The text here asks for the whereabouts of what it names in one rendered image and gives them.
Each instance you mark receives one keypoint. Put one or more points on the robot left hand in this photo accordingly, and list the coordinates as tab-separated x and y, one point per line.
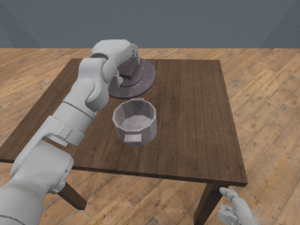
121	50

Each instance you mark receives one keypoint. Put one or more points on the pot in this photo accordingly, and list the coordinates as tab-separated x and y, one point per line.
135	122

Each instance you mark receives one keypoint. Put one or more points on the robot left forearm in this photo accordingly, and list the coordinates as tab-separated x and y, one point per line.
88	95

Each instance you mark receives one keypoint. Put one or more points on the robot right hand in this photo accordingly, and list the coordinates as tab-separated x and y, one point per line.
240	209

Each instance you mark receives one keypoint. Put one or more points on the table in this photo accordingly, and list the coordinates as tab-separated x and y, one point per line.
196	138

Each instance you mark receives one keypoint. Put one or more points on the lid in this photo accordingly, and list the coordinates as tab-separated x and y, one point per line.
142	81

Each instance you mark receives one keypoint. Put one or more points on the left robot upper arm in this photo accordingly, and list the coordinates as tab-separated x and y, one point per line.
44	171

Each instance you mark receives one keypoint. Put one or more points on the knob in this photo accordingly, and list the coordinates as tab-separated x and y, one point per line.
128	69

